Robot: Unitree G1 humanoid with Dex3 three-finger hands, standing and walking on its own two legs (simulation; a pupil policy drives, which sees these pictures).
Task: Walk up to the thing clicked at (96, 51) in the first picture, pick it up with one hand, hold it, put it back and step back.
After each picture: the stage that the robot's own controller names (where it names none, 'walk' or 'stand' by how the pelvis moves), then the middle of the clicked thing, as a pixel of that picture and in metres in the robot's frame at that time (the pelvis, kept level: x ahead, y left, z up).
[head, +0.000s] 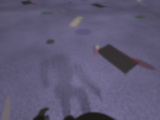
stand; (96, 50) +1.44 -0.13 -0.66
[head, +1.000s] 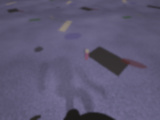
walk; (86, 54) +1.31 +0.16 -0.64
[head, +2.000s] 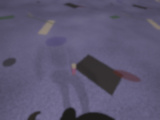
walk; (73, 69) +0.82 +0.25 -0.63
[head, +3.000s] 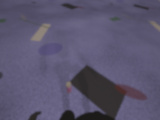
walk; (68, 87) +0.50 +0.23 -0.64
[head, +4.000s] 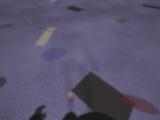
stand; (70, 97) +0.37 +0.21 -0.65
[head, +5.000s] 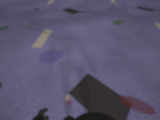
stand; (68, 100) +0.35 +0.22 -0.66
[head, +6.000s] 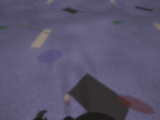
stand; (67, 100) +0.35 +0.23 -0.66
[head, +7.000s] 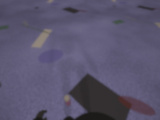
stand; (67, 100) +0.34 +0.23 -0.66
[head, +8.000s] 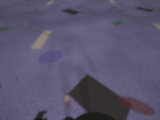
stand; (67, 101) +0.34 +0.24 -0.66
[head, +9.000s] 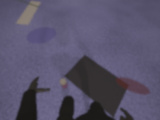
go down; (63, 83) +0.38 +0.24 -0.55
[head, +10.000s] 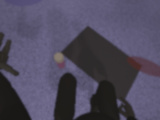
go down; (60, 61) +0.42 +0.28 -0.27
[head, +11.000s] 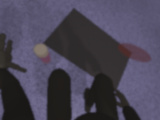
close in; (44, 55) +0.40 +0.31 -0.20
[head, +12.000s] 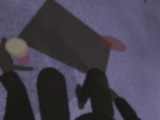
close; (21, 54) +0.38 +0.33 -0.15
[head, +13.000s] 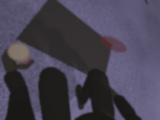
lift; (23, 57) +0.36 +0.33 -0.15
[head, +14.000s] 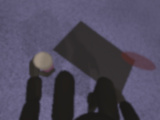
lift; (46, 65) +0.32 +0.29 -0.04
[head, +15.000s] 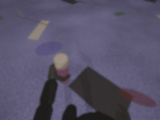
lift; (63, 71) +0.33 +0.18 +0.08
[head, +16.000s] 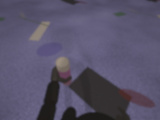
hold; (65, 73) +0.33 +0.17 +0.04
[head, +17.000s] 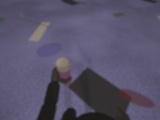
hold; (65, 73) +0.33 +0.17 +0.04
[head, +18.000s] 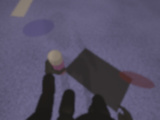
crouch; (58, 65) +0.38 +0.21 -0.02
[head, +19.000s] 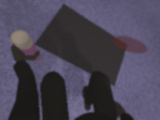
lower; (30, 49) +0.43 +0.32 -0.11
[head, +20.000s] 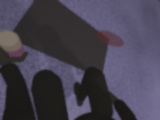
lower; (15, 49) +0.41 +0.33 -0.16
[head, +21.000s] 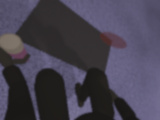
lower; (18, 52) +0.39 +0.34 -0.16
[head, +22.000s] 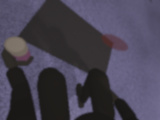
lower; (22, 54) +0.38 +0.33 -0.16
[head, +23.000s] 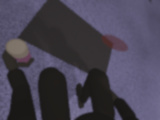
rest; (22, 55) +0.37 +0.33 -0.16
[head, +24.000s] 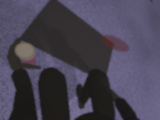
withdraw; (28, 57) +0.37 +0.31 -0.16
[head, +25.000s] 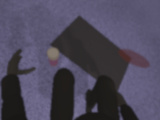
stand; (53, 58) +0.39 +0.28 -0.21
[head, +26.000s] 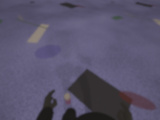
stand; (67, 99) +0.34 +0.20 -0.58
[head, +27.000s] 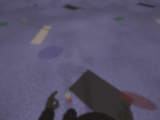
stand; (68, 98) +0.36 +0.21 -0.60
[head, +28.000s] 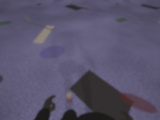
stand; (69, 98) +0.36 +0.20 -0.62
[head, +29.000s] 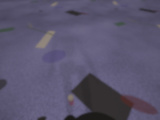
walk; (71, 100) +0.37 +0.20 -0.66
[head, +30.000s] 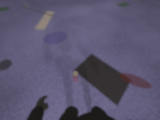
walk; (75, 76) +0.57 +0.17 -0.63
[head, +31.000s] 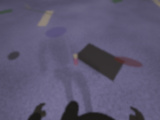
walk; (75, 59) +0.89 +0.27 -0.62
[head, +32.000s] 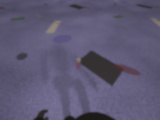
stand; (78, 63) +1.00 +0.21 -0.66
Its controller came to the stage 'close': yes
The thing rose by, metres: 0.67
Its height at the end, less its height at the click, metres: +0.00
